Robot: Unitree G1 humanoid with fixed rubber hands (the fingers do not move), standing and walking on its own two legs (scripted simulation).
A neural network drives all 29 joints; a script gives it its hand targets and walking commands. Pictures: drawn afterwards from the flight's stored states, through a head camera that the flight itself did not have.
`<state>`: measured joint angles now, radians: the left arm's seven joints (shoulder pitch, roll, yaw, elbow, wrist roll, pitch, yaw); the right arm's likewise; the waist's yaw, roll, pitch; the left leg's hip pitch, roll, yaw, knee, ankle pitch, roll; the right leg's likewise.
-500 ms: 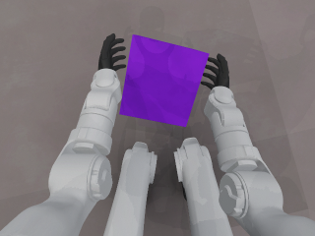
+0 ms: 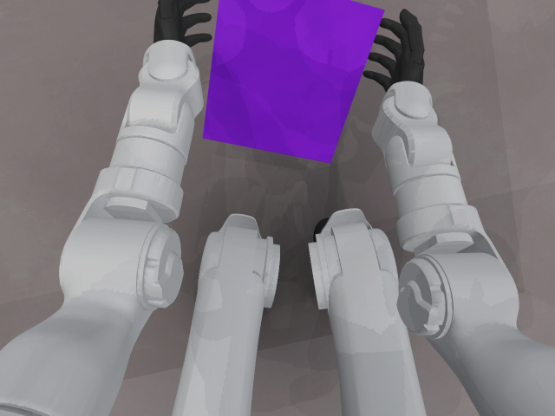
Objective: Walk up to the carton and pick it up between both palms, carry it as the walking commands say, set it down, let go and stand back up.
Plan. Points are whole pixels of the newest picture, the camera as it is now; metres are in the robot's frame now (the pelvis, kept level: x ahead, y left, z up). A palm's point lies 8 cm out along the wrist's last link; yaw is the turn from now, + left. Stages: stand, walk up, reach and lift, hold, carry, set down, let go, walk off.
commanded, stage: set down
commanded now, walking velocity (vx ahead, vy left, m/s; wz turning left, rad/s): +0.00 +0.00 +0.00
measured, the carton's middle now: (281, 65) +0.54 -0.01 -0.26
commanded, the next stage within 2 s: none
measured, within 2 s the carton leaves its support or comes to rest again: rests again in 1.92 s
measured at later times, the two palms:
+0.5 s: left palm (165, 50) +0.53 +0.14 -0.18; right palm (385, 69) +0.51 -0.14 -0.19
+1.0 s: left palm (170, 43) +0.54 +0.14 -0.19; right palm (389, 64) +0.51 -0.14 -0.19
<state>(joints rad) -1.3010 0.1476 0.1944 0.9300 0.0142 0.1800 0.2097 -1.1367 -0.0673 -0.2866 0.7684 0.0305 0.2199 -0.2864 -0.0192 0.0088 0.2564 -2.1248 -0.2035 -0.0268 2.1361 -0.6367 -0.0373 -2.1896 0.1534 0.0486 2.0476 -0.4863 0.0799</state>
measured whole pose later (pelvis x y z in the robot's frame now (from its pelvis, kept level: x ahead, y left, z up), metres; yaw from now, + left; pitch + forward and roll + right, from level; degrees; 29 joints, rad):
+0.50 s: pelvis +0.02 +0.01 -0.03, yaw +0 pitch +38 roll -3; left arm -1.30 0.19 0.21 1.08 0.03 0.15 0.15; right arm -1.21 -0.08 -0.39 0.99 -0.04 0.15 -0.15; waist -0.03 0.02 0.17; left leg -2.24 -0.20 -0.01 2.26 -0.69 0.00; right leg -2.28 0.11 0.02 2.16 -0.56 0.08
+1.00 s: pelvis +0.02 +0.00 -0.04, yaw +0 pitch +38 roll -3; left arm -1.35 0.21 0.19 1.13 0.03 0.11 0.11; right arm -1.24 -0.11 -0.38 1.02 -0.02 0.12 -0.11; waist -0.04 0.01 0.19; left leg -2.25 -0.17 0.00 2.28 -0.69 0.01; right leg -2.29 0.10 0.01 2.19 -0.57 0.06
